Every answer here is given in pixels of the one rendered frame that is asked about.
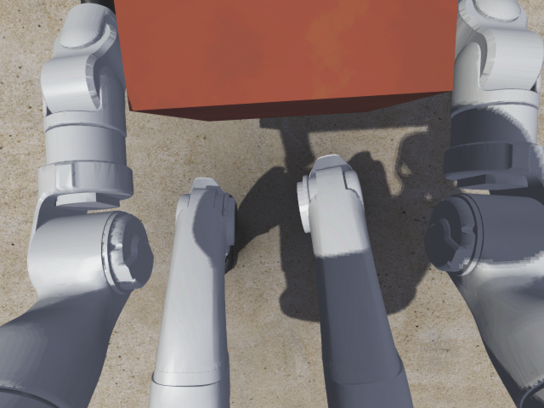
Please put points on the robot right upper arm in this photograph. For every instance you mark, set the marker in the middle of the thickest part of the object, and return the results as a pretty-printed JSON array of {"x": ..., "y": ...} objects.
[{"x": 492, "y": 247}]

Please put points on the right robot forearm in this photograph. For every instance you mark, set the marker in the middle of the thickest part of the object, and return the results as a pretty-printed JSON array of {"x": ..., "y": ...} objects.
[{"x": 495, "y": 101}]

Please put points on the robot right thigh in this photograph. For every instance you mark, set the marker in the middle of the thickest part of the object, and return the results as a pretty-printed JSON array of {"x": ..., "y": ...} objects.
[{"x": 362, "y": 367}]

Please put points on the robot left shin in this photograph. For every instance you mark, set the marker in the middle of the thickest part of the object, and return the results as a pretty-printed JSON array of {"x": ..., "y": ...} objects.
[{"x": 204, "y": 183}]

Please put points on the carton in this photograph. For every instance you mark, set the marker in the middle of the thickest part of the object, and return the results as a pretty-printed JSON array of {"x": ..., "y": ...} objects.
[{"x": 220, "y": 60}]

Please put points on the robot left upper arm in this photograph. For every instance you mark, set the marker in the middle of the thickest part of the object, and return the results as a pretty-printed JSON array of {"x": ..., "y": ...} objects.
[{"x": 84, "y": 268}]

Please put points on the left robot forearm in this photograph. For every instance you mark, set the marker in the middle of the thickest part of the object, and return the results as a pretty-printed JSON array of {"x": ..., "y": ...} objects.
[{"x": 83, "y": 102}]

